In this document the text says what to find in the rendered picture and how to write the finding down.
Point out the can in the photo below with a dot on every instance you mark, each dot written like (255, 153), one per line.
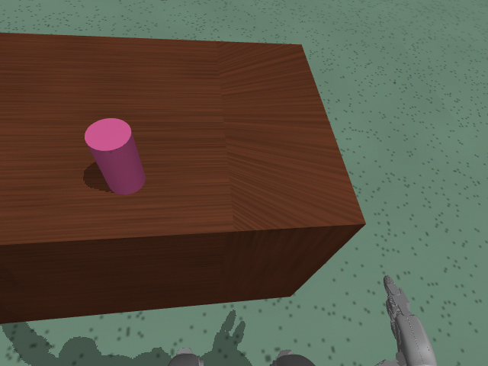
(112, 145)

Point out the right robot hand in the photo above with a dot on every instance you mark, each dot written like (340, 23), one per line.
(413, 345)

